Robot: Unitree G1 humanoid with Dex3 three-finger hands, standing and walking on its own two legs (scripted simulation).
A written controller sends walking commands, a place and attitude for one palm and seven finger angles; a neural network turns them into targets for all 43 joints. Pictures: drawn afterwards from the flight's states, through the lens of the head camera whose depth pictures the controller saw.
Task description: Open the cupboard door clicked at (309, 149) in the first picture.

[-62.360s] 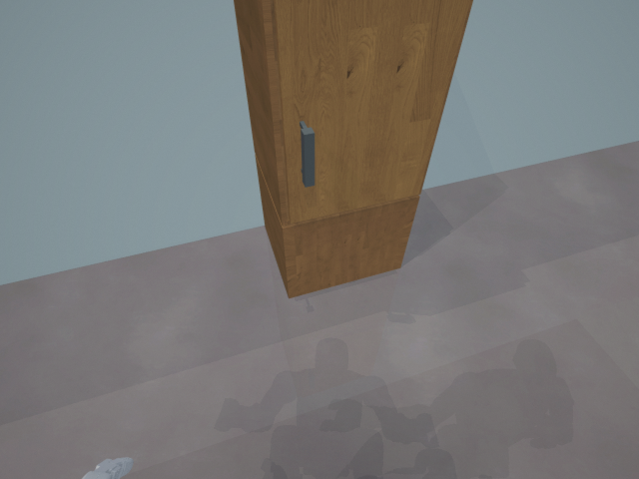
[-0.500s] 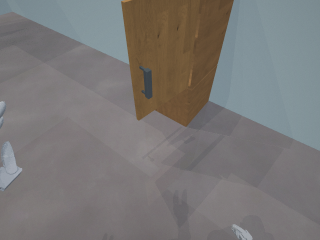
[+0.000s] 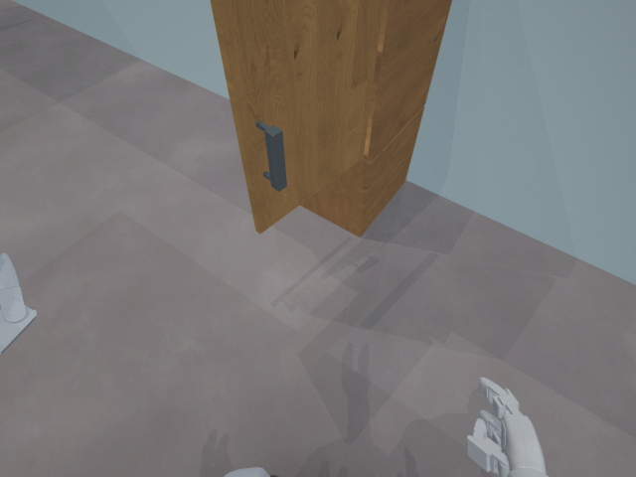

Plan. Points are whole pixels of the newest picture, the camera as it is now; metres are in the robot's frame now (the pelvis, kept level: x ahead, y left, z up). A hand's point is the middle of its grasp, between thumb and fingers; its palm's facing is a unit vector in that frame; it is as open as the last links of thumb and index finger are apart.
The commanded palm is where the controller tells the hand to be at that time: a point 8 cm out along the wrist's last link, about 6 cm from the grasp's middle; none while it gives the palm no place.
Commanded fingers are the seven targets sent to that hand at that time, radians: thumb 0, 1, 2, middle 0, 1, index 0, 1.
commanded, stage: stop stepping back and stand still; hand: left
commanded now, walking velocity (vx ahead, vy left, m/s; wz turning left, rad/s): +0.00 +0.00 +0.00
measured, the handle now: (270, 156) +0.72 +0.14 -0.08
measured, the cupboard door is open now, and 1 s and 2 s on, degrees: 81 81 81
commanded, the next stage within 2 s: let the arm hang, fingers relaxed in 0.44 s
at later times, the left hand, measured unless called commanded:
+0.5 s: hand (57, 296) +0.24 +0.24 +0.17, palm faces +0.31 -0.79 -0.52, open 7.4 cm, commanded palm +0.16 +0.30 +0.19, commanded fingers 0.00 0.90 0.90 -0.20 -0.30 -0.20 -0.30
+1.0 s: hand out of the picture -0.08 +0.21 -0.17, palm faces +0.06 -0.98 -0.20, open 7.1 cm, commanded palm none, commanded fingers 0.00 0.90 0.90 -0.20 -0.30 -0.20 -0.30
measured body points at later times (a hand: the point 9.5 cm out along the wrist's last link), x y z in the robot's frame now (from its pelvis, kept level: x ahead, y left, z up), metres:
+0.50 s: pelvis +0.02 +0.00 +0.01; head +0.06 +0.01 +0.46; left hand +0.22 +0.29 +0.20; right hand +0.19 -0.24 -0.07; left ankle +0.04 +0.12 -0.73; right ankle -0.05 -0.09 -0.73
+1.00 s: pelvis -0.04 +0.02 +0.01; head +0.00 +0.04 +0.45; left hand -0.08 +0.26 -0.15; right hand -0.04 -0.21 -0.14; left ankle +0.04 +0.12 -0.73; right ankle -0.05 -0.09 -0.73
